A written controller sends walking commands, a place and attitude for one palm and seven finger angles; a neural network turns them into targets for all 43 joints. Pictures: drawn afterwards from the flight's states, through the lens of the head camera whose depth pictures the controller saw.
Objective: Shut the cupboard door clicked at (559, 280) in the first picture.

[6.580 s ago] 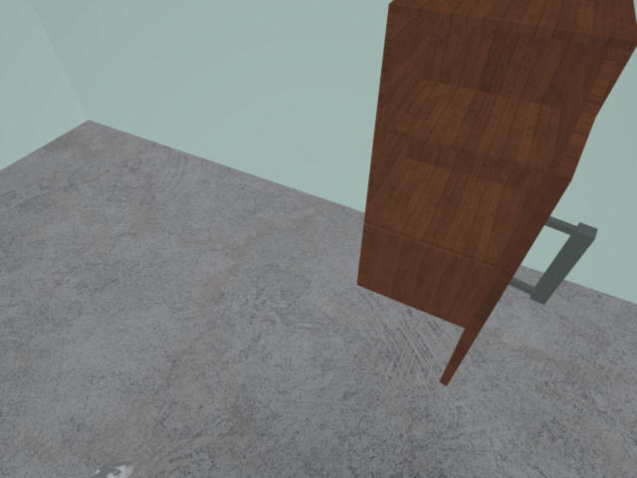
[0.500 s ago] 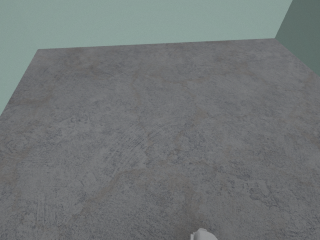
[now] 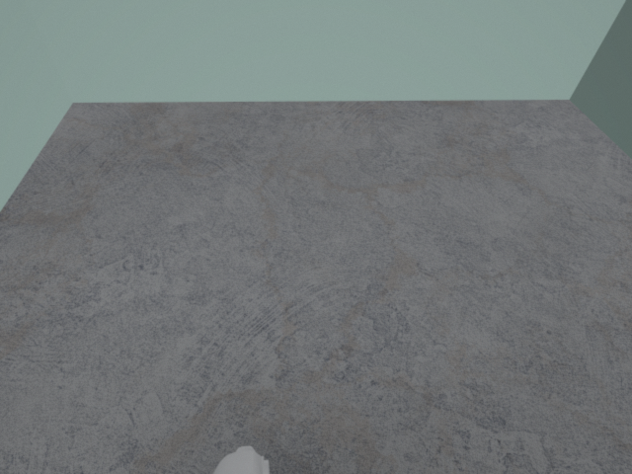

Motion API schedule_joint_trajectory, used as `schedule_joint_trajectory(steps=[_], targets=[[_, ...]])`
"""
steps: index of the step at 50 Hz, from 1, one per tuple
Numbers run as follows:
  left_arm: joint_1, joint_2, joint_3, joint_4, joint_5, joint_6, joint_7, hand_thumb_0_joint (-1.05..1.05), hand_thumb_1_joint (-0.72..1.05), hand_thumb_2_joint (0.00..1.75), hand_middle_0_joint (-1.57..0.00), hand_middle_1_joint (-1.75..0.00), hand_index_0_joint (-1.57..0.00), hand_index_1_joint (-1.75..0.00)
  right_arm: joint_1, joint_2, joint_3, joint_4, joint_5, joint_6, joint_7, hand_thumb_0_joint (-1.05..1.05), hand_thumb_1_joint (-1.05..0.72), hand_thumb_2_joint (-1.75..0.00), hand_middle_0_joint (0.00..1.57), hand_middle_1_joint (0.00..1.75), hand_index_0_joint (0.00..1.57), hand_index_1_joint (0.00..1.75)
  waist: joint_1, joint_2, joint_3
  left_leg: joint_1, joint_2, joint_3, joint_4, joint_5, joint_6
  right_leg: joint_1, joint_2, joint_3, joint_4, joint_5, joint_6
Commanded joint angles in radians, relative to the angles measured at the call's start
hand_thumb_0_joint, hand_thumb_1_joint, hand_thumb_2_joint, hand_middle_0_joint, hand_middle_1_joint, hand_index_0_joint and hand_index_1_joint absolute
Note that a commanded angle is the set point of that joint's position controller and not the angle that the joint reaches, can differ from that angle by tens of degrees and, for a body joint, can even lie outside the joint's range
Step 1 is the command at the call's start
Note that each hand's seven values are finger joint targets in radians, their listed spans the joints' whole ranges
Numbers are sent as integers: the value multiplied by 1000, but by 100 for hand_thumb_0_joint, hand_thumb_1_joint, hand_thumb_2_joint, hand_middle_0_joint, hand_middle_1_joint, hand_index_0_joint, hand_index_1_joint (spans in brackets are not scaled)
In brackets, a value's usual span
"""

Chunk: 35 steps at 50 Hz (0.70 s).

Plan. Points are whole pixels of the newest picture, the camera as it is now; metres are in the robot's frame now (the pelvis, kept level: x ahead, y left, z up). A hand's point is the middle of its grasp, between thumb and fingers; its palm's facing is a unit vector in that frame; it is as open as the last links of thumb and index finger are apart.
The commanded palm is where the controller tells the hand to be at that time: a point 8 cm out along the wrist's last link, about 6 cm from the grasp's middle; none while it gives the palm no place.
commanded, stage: walk around to get in front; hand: left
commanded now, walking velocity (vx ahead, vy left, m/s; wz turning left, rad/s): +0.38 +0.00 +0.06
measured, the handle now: out of the picture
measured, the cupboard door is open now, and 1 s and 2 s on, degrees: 82 82 82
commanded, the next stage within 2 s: walk to a spot facing it in 0.48 s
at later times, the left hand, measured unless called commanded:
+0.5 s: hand (201, 381) +0.28 +0.21 -0.16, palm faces -0.04 -0.98 -0.19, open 7.4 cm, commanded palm none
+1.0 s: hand (245, 327) +0.39 +0.16 -0.17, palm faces +0.13 -0.97 -0.21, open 7.2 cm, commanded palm none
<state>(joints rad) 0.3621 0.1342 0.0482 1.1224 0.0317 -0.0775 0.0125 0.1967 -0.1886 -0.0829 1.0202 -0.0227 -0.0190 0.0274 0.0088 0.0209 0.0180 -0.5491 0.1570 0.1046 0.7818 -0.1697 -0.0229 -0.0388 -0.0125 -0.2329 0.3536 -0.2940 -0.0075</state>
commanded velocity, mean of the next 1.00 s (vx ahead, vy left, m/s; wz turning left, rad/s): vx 0.19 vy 0.00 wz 0.16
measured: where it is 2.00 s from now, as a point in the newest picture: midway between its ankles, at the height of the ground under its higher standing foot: (341, 470)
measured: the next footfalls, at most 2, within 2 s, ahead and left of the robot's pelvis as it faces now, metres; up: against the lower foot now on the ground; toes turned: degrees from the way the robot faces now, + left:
left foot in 0.10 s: +0.20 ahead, +0.13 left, +0.00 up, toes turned +11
right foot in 0.64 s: +0.37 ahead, -0.14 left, +0.00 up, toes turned -15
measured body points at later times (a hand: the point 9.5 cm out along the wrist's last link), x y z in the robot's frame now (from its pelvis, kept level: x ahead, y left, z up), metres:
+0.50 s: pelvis +0.19 +0.03 +0.01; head +0.20 +0.02 +0.46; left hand +0.28 +0.26 -0.14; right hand +0.14 -0.19 -0.15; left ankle +0.16 +0.13 -0.74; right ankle +0.30 -0.13 -0.69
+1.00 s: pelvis +0.32 -0.03 +0.00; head +0.33 -0.03 +0.45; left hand +0.38 +0.21 -0.15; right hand +0.39 -0.27 -0.15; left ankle +0.36 +0.09 -0.70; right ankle +0.34 -0.13 -0.74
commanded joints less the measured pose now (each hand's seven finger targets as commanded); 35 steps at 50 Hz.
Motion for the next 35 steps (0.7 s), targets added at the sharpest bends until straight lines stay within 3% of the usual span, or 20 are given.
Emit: schedule_joint_trajectory(steps=[1,3,4,5,6,7,9,11,12,14,17,20,26,28,29,30,31,32,33,35], targets=[[48,159,25,-28,-1,-13,6,0,90,90,-20,-30,-20,-30,-32,-6,15,-77,0,-31,11,0,-90,-90,20,30,20,30,6,-88,101,82,-24,25,-127,-43,26,-64,-311,180,-115,229,-116],[26,171,28,-29,-7,-8,4,0,90,90,-20,-30,-20,-30,116,-44,5,-34,-7,-41,0,0,-90,-90,20,30,20,30,-70,-27,37,317,-78,63,-212,-19,40,-115,-266,110,92,357,-88],[38,147,26,-33,-12,-5,-1,0,90,90,-20,-30,-20,-30,261,-107,-10,6,-14,-47,-11,0,-90,-90,20,30,20,30,-124,85,-58,536,-39,-11,-275,-35,68,-209,-193,56,333,345,-48],[74,80,19,-55,-24,0,-12,0,90,90,-20,-30,-20,-30,385,-235,-42,35,-24,-54,-24,0,-90,-90,20,30,20,30,-146,372,-159,716,222,-402,-413,-75,152,-439,-43,6,679,-60,7],[4,105,12,-97,-20,1,-14,0,90,90,-20,-30,-20,-30,413,-262,-40,39,-6,-42,-36,0,-90,-90,20,30,20,30,-154,352,-157,732,309,-552,-521,-112,204,-563,-21,135,875,-270,-3],[-41,112,19,-95,-16,5,-12,0,90,90,-20,-30,-20,-30,327,-215,-32,28,-4,-39,-42,0,-90,-90,20,30,20,30,-130,213,-79,627,303,-498,-553,-204,202,-600,-78,186,953,-213,-13],[-65,82,21,-76,-8,13,-23,0,90,90,-20,-30,-20,-30,179,-124,-5,-14,-3,-53,-45,0,-90,-90,20,30,20,30,-68,75,21,432,245,-340,-578,-186,157,-593,-135,217,957,-52,-6],[-9,51,18,-51,0,31,-27,0,90,90,-20,-30,-20,-30,131,-80,8,-10,-2,-67,-47,0,-90,-90,20,30,20,30,-15,49,27,353,194,-202,-591,-100,127,-524,-147,215,904,24,10],[12,36,19,-49,2,42,-26,0,90,90,-20,-30,-20,-30,131,-71,10,-8,-1,-70,-48,0,-90,-90,20,30,20,30,-2,64,23,331,174,-149,-599,-82,125,-508,-142,209,882,38,15],[-2,31,24,-64,5,59,-24,0,90,90,-20,-30,-20,-30,142,-47,5,-1,0,-73,-50,0,-90,-90,20,30,20,30,4,56,41,326,167,-110,-630,-69,144,-536,-150,209,826,83,25],[-61,39,28,-99,1,69,-30,0,90,90,-20,-30,-20,-30,165,-63,7,14,3,-74,-50,0,-90,-90,20,30,20,30,7,58,76,364,176,-77,-664,-64,163,-595,-160,209,734,138,37],[-145,48,28,-134,-1,73,-35,0,90,90,-20,-30,-20,-30,193,-76,4,28,2,-70,-47,0,-90,-90,20,30,20,30,-12,63,99,414,173,-36,-670,-65,169,-606,-156,182,579,155,39],[-273,48,22,-181,-4,56,-35,0,90,90,-20,-30,-20,-30,271,-81,4,66,-9,-57,-41,0,-90,-90,20,30,20,30,-53,70,119,489,189,24,-594,85,159,-523,-107,124,330,113,14],[-245,54,24,-178,-1,46,-33,0,90,90,-20,-30,-20,-30,265,-87,5,71,-11,-52,-43,0,-90,-90,20,30,20,30,-39,72,85,502,192,45,-513,163,143,-423,-80,107,256,89,-4],[-174,68,26,-156,0,38,-30,0,90,90,-20,-30,-20,-30,256,-87,6,73,-8,-48,-44,0,-90,-90,20,30,20,30,-4,38,44,490,165,75,-404,263,123,-302,-51,87,190,109,-12],[-50,97,31,-111,5,23,-25,0,90,90,-20,-30,-20,-30,263,-76,12,78,-1,-48,-42,0,-90,-90,20,30,20,30,47,-15,-29,441,104,101,-237,319,92,-109,-30,76,125,177,-16],[76,188,50,-67,11,5,-11,0,90,90,-20,-30,-20,-30,276,-37,19,71,13,-50,-33,0,-90,-90,20,30,20,30,95,-181,-136,221,31,130,10,118,50,159,-213,270,111,319,-59],[163,290,70,-48,-1,-1,-3,0,90,90,-20,-30,-20,-30,300,13,33,43,21,-47,-34,0,-90,-90,20,30,20,30,89,-354,-244,40,-98,89,292,-424,4,305,-465,551,55,607,-158],[134,283,63,-59,-15,4,3,0,90,90,-20,-30,-20,-30,257,-22,27,32,24,-34,-45,0,-90,-90,20,30,20,30,90,-212,-241,40,-75,-47,409,-445,13,228,-485,497,25,705,-198],[-9,210,43,-86,-14,7,9,0,90,90,-20,-30,-20,-30,207,12,28,40,21,-25,-46,0,-90,-90,20,30,20,30,52,-164,-126,6,-29,-73,482,-320,-1,51,-437,385,-6,643,-165]])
